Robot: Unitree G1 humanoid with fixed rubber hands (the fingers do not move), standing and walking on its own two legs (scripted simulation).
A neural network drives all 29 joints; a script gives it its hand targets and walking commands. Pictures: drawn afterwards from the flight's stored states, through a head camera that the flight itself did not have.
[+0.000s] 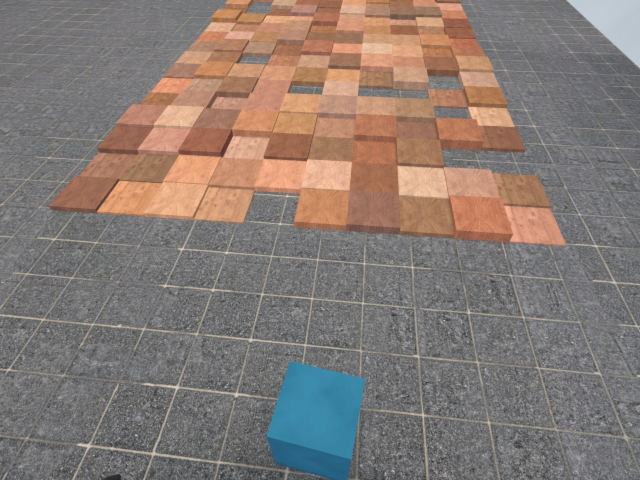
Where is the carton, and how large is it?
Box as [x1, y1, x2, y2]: [266, 361, 364, 479]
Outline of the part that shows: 290,361 266,436 275,462 332,479 347,479 364,378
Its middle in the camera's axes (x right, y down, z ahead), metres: +0.00 +0.50 +1.08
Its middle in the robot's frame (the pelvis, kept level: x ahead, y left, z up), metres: +0.42 +0.04 -0.66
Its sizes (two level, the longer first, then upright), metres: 0.210 0.200 0.250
